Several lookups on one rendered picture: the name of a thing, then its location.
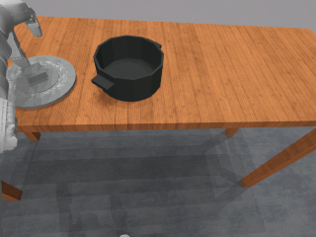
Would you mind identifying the robot left upper arm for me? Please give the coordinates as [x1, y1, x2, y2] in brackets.
[0, 98, 18, 237]

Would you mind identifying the robot left hand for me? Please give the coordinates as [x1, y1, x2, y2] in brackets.
[0, 0, 42, 68]

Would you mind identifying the table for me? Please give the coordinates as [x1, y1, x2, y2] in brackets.
[1, 16, 316, 201]

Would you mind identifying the pot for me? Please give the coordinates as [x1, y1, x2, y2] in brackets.
[91, 35, 164, 102]

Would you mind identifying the robot left forearm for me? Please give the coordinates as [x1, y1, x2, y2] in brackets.
[0, 4, 15, 100]

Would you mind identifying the lid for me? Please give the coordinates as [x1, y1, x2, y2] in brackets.
[6, 55, 77, 110]

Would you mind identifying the knob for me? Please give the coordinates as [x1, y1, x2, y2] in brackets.
[21, 62, 48, 84]

